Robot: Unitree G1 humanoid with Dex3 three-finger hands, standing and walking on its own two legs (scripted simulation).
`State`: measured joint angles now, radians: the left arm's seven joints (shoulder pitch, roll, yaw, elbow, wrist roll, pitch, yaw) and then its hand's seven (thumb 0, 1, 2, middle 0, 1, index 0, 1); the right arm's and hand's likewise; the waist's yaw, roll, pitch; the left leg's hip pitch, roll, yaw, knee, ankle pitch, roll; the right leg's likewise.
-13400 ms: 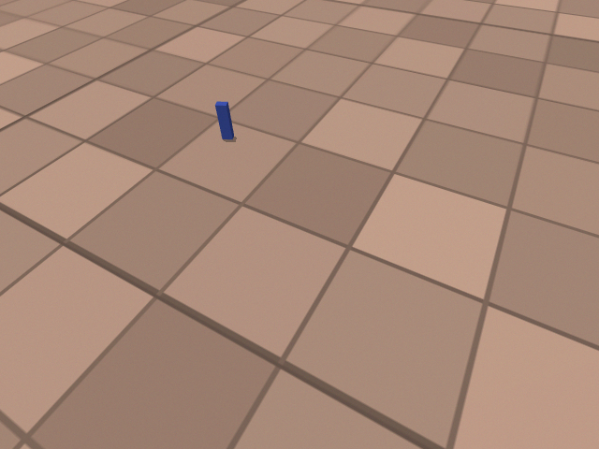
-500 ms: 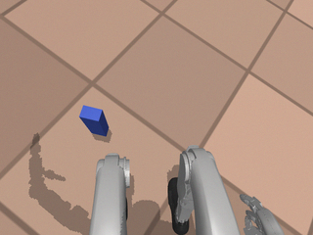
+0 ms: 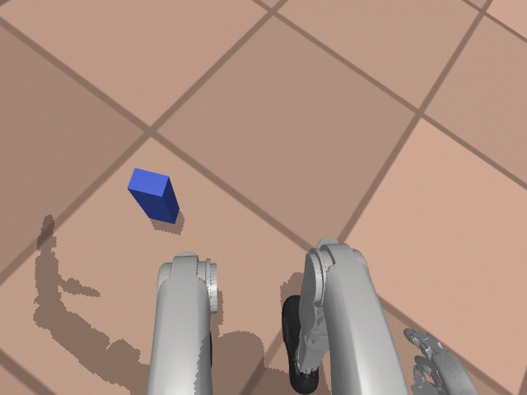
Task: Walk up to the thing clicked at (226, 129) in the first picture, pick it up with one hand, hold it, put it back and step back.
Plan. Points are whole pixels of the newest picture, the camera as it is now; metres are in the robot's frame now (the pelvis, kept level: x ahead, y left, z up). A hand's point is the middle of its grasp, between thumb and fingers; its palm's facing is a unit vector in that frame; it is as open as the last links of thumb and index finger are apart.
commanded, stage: approach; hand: left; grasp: from the side
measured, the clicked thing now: (157, 200) +0.46 +0.19 -0.28
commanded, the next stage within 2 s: close in in 0.44 s
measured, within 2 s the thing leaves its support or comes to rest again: neither
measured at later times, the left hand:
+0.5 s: hand (68, 210) +0.41 +0.32 -0.18, palm faces +0.07 -1.00 +0.01, open 17.5 cm
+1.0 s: hand (129, 213) +0.42 +0.24 -0.23, palm faces +0.08 -1.00 +0.00, open 17.6 cm
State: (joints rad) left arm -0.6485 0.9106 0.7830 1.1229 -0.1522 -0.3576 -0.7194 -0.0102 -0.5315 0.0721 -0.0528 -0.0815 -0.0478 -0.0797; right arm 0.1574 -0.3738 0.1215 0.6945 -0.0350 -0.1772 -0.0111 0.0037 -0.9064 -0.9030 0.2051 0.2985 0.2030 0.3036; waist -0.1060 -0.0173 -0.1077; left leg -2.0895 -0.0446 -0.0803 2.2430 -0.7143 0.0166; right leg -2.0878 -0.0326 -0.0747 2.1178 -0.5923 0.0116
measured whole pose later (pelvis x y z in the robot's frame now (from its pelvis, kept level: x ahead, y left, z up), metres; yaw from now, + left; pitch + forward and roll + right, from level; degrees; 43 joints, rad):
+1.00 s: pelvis -0.02 +0.01 -0.10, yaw -7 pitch +15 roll -15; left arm -0.61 0.72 0.52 1.35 -0.12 -1.02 -0.25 -0.01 -0.61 0.03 -0.06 -0.12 -0.07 -0.10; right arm -0.08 -0.40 0.39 0.61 -0.29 -0.07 0.15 0.00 -0.95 -0.91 0.21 0.30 0.20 0.30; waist -0.24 -0.18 0.22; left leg -2.20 -0.04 -0.23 2.62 -0.70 0.03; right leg -2.13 0.00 -0.21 2.34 -0.51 0.05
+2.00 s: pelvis -0.02 +0.01 -0.10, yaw -9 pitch +14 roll -17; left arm -0.64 0.73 0.38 1.43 -0.02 -1.14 0.06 -0.01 -0.60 0.12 -0.08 -0.14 -0.08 -0.13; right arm -0.14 -0.38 0.46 0.60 -0.34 -0.02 0.19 0.00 -0.93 -0.91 0.20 0.30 0.20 0.30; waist -0.26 -0.22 0.27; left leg -2.20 -0.04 -0.29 2.64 -0.72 0.02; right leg -2.11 0.01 -0.25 2.33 -0.51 0.05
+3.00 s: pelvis -0.02 +0.02 -0.10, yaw -10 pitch +14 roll -18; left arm -0.73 0.83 0.46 1.46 -0.02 -1.10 0.02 0.02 -0.14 0.65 -0.85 -0.94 -0.77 -0.91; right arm -0.14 -0.39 0.50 0.56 -0.35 0.01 0.17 0.00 -0.91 -0.90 0.20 0.30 0.20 0.30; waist -0.30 -0.24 0.32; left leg -2.19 -0.03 -0.30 2.64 -0.72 0.02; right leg -2.10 0.02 -0.26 2.32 -0.50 0.06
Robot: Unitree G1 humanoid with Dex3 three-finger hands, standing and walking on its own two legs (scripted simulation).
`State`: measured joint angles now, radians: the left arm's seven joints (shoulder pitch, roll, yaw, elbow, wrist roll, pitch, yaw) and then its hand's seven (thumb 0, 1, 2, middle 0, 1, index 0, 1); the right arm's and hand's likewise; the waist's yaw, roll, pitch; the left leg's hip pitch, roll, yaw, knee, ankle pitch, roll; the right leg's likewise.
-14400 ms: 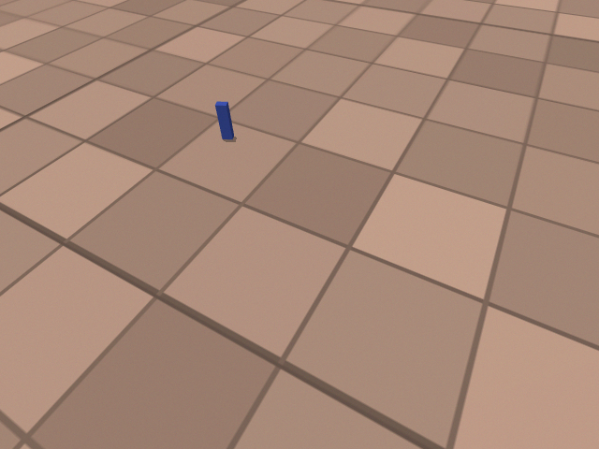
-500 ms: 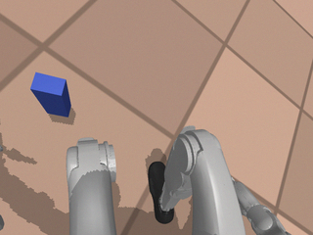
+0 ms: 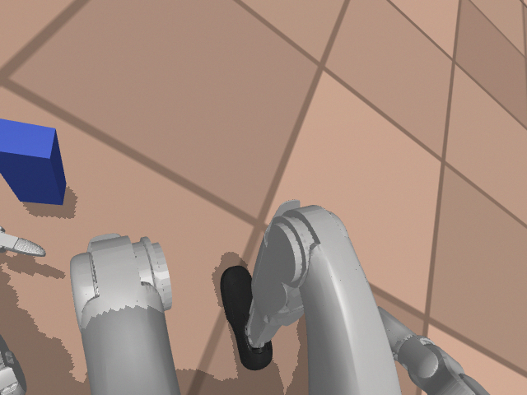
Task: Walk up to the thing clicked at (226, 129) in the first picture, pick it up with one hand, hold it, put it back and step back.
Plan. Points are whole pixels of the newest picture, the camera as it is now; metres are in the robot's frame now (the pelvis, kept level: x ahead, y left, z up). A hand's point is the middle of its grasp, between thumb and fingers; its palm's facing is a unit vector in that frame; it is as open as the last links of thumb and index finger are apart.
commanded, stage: close in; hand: left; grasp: from the side
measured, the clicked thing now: (35, 170) +0.46 +0.24 -0.18
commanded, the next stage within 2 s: rest palm in 0.64 s
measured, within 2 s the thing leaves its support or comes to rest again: neither
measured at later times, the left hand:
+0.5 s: hand (24, 185) +0.43 +0.25 -0.16, palm faces +0.22 -0.98 -0.03, open 17.6 cm
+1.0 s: hand (30, 185) +0.43 +0.24 -0.16, palm faces +0.24 -0.97 -0.04, open 17.4 cm
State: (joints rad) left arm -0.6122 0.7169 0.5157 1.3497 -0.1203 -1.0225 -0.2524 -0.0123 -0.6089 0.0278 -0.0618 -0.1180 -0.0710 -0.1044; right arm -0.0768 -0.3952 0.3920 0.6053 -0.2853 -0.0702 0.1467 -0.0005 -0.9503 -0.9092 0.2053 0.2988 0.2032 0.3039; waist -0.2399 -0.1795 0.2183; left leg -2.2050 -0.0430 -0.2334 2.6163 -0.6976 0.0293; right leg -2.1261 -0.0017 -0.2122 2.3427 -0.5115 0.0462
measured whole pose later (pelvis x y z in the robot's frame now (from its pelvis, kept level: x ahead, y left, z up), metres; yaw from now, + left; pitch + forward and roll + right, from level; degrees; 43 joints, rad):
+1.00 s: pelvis +0.00 +0.00 +0.00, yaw -2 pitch +14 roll -17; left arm -0.64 0.73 0.38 1.43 -0.02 -1.14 0.06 -0.01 -0.60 0.12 -0.08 -0.14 -0.08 -0.13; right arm -0.14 -0.38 0.46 0.60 -0.34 -0.02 0.19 0.00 -0.93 -0.91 0.20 0.30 0.20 0.30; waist -0.26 -0.22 0.27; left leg -2.20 -0.04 -0.29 2.64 -0.72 0.02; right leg -2.11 0.01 -0.25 2.33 -0.51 0.05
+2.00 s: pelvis +0.00 +0.00 +0.00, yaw -3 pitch +14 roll -18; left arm -0.73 0.83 0.46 1.46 -0.02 -1.10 0.02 0.02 -0.14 0.65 -0.85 -0.94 -0.77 -0.91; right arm -0.14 -0.39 0.50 0.56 -0.35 0.01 0.17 0.00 -0.91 -0.90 0.20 0.30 0.20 0.30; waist -0.30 -0.24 0.32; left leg -2.19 -0.03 -0.30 2.64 -0.72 0.02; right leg -2.10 0.02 -0.26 2.32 -0.50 0.06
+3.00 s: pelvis +0.01 +0.00 +0.04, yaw +3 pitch +27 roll -12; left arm -0.59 0.56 0.33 0.91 -0.09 -0.69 -0.12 0.04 -0.34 0.90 -0.98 -1.22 -0.91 -1.25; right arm 0.07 -0.32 0.20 0.63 -0.13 0.06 0.13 0.00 -0.91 -0.90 0.20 0.30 0.20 0.30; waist -0.16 -0.04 -0.01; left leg -2.22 -0.05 -0.14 2.44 -0.70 0.03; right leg -2.17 -0.03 -0.13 2.25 -0.56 0.03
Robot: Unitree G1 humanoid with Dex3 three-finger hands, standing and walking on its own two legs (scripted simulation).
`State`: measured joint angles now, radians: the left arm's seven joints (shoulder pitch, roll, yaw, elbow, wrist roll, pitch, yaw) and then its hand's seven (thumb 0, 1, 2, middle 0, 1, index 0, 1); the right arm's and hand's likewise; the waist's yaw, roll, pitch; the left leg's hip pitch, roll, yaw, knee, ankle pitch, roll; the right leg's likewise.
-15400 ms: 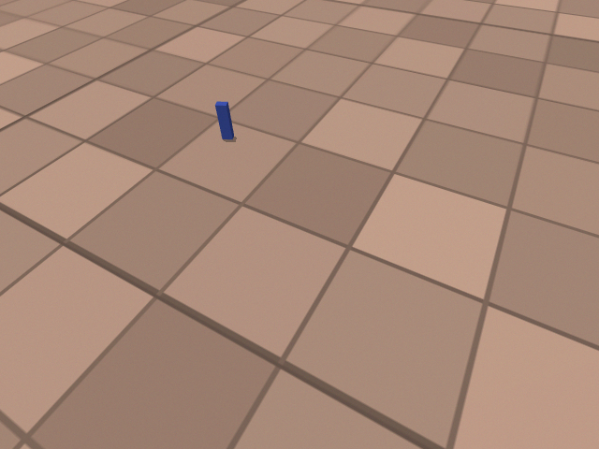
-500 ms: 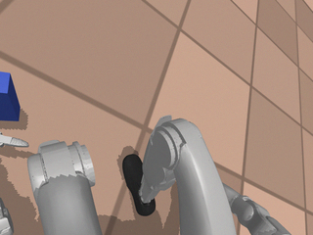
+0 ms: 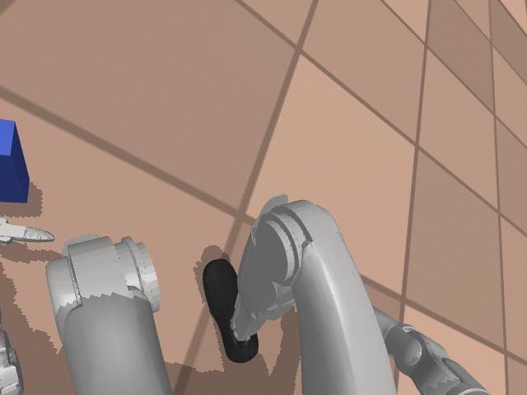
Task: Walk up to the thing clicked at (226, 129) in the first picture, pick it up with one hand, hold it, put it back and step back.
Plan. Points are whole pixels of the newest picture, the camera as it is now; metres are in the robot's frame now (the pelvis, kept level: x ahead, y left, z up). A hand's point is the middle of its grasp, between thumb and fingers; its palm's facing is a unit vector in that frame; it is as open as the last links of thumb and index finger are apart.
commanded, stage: close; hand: left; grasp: from the side
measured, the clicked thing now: out of the picture +0.45 +0.25 -0.18
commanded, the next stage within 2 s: settle in 0.98 s
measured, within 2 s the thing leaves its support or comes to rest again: leaves its support in 1.30 s
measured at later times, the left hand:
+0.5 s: hand out of the picture +0.44 +0.26 -0.17, palm faces +0.27 -0.96 -0.04, open 12.3 cm
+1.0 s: hand out of the picture +0.45 +0.26 -0.16, palm faces +0.29 -0.96 -0.03, open 9.5 cm
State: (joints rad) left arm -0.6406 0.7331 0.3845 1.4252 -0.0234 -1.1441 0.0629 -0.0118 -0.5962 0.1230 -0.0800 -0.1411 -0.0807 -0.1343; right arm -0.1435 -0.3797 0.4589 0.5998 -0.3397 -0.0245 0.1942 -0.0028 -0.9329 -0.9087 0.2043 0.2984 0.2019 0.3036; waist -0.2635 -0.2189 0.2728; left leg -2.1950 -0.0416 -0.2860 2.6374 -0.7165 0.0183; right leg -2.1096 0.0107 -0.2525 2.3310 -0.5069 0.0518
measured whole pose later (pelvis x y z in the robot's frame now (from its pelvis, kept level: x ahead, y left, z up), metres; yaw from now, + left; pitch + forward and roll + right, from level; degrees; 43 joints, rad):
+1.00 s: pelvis +0.00 +0.00 +0.00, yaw -1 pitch +14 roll -18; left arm -0.73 0.83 0.46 1.46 -0.02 -1.10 0.02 0.02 -0.14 0.65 -0.85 -0.94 -0.77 -0.91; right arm -0.14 -0.39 0.50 0.56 -0.35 0.01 0.17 0.00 -0.91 -0.90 0.20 0.30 0.20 0.30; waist -0.30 -0.24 0.32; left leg -2.19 -0.03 -0.30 2.64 -0.72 0.02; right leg -2.10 0.02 -0.26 2.32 -0.50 0.06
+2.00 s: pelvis +0.01 +0.00 +0.04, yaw +5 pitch +27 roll -12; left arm -0.59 0.56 0.33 0.91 -0.09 -0.69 -0.12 0.04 -0.34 0.90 -0.98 -1.22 -0.91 -1.25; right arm 0.07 -0.32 0.20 0.63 -0.13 0.06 0.13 0.00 -0.91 -0.90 0.20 0.30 0.20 0.30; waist -0.16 -0.04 -0.01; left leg -2.22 -0.05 -0.14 2.44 -0.70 0.03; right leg -2.17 -0.03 -0.13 2.25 -0.56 0.03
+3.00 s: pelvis +0.07 +0.00 +0.34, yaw +12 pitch +22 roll -3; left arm -0.15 0.27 0.16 0.38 -0.16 -0.33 -0.05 0.04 -0.35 0.90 -0.98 -1.24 -0.94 -1.22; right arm 0.20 -0.25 0.01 0.60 0.04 -0.06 -0.03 0.01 -0.93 -0.90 0.20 0.30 0.20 0.30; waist -0.04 0.01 -0.17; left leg -1.20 -0.01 -0.05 1.43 -0.61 0.02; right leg -1.21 -0.01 -0.04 1.35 -0.52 0.01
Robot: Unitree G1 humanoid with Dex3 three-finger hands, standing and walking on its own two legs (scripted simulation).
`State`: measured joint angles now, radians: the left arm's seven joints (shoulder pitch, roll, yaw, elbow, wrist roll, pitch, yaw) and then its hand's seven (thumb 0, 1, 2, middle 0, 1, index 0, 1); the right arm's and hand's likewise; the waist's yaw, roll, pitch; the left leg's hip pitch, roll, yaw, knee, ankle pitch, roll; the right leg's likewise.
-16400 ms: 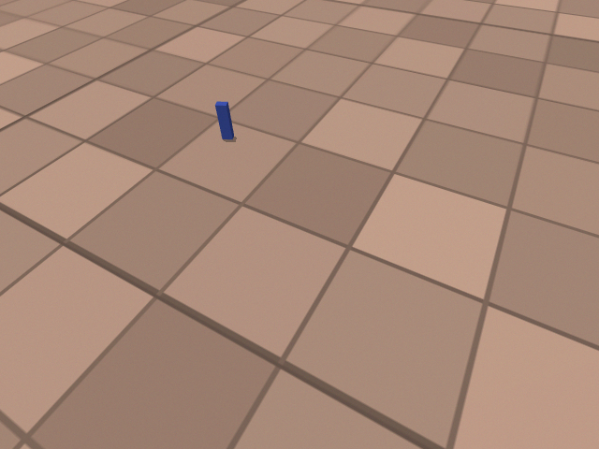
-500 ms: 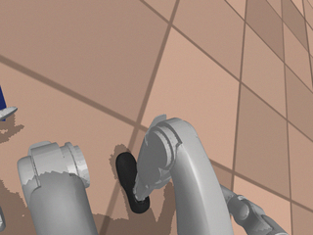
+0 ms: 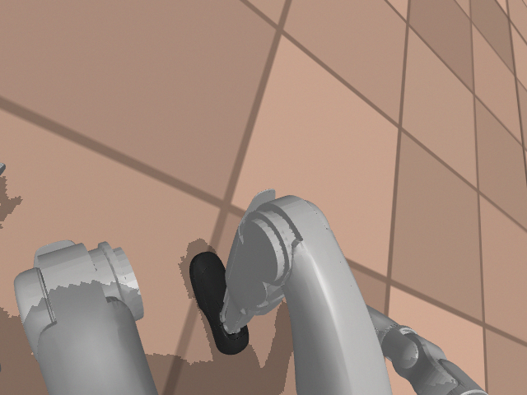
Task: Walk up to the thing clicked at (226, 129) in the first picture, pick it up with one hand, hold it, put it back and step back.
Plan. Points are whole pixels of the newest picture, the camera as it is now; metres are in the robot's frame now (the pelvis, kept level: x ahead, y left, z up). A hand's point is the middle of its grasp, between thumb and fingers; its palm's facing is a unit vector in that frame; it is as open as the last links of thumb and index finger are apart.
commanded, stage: settle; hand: left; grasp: from the side
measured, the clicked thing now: out of the picture +0.46 +0.26 -0.18
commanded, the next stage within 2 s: hold in 0.74 s
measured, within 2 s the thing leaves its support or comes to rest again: leaves its support in 0.30 s
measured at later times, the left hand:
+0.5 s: hand out of the picture +0.45 +0.29 -0.13, palm faces +0.30 -0.95 -0.03, open 8.8 cm
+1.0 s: hand out of the picture +0.42 +0.31 -0.02, palm faces +0.26 -0.96 -0.10, open 8.7 cm
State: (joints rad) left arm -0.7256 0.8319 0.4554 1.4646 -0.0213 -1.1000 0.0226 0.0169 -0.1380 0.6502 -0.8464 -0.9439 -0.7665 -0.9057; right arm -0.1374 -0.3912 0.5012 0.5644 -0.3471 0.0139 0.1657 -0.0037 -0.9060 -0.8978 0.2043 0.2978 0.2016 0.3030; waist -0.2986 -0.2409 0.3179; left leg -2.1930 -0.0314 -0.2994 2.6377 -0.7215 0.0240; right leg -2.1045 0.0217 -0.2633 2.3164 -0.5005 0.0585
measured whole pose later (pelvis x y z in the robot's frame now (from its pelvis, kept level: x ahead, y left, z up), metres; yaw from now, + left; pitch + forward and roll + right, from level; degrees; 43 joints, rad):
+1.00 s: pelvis +0.01 -0.01 +0.04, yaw +6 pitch +27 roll -12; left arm -0.59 0.56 0.33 0.91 -0.09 -0.69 -0.12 0.04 -0.34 0.90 -0.98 -1.22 -0.91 -1.25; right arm 0.07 -0.32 0.20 0.63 -0.13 0.06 0.13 0.00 -0.91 -0.90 0.20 0.30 0.20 0.30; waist -0.16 -0.04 -0.01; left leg -2.22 -0.05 -0.14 2.44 -0.70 0.03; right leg -2.17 -0.03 -0.13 2.25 -0.56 0.03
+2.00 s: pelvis +0.07 +0.00 +0.33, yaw +13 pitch +22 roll -3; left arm -0.15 0.27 0.16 0.38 -0.16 -0.33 -0.05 0.04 -0.35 0.90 -0.98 -1.24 -0.94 -1.22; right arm 0.20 -0.25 0.01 0.60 0.04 -0.06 -0.03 0.01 -0.93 -0.90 0.20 0.30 0.20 0.30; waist -0.04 0.01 -0.17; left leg -1.20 -0.01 -0.05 1.43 -0.61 0.02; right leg -1.21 -0.01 -0.04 1.35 -0.52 0.01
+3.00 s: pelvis +0.11 +0.00 +0.43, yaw +13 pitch +10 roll -1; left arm -0.13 0.20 0.14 0.43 -0.17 -0.35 -0.05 0.03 -0.36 0.91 -0.98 -1.24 -0.94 -1.22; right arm 0.23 -0.22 0.02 0.64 0.01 -0.04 -0.03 0.01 -0.93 -0.90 0.20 0.30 0.20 0.30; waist -0.02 0.01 -0.07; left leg -0.66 0.00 -0.04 0.96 -0.49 0.00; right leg -0.68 0.00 -0.03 0.92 -0.41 0.00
